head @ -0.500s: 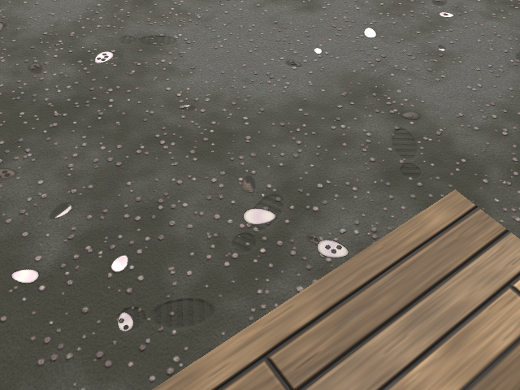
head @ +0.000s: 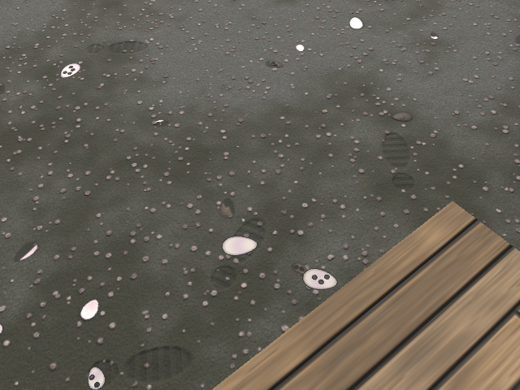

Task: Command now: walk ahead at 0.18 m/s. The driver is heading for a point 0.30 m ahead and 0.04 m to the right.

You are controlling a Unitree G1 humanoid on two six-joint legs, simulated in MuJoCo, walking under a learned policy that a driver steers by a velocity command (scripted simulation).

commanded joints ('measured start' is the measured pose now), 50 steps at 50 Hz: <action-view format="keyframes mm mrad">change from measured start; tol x4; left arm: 1 7 103 21 -22 19 -14 4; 12 -17 119 10 53 -2 34 25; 16 127 66 -10 91 13 33 23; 19 47 88 -10 93 4 57 36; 50 96 85 -13 215 2 77 62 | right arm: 1 75 -79 -27 -39 -9 11 -11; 6 -19 -31 -7 -64 -20 33 -18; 13 -108 -63 -15 -68 -29 43 -16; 15 -134 -157 -32 -78 -26 40 -24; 18 -170 -66 -16 -56 -27 37 -3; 50 -202 -61 -5 207 -18 42 -19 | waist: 1 -7 -120 -128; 12 2 -81 -86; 16 75 103 -122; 30 38 -21 -109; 50 29 -27 -41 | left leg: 1 -77 83 -28 -2 79 -8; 6 18 88 -2 -341 209 -29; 11 93 67 13 -528 283 -14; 13 191 61 14 -698 415 8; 14 254 111 -39 -723 579 23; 15 304 153 -71 -672 684 54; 17 222 93 -36 -664 516 55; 22 224 72 -13 -647 649 40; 26 226 65 -4 -643 666 43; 50 204 35 24 -701 456 23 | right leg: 1 158 -264 228 -206 533 -178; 4 120 -231 149 -223 578 -184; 6 118 -223 130 -228 530 -174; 12 97 -205 170 -217 101 -131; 15 33 -69 113 -138 -68 -8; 17 103 -36 63 -130 -73 20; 22 160 -54 71 -86 129 16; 27 196 -59 70 -72 195 19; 50 148 -67 84 -136 24 21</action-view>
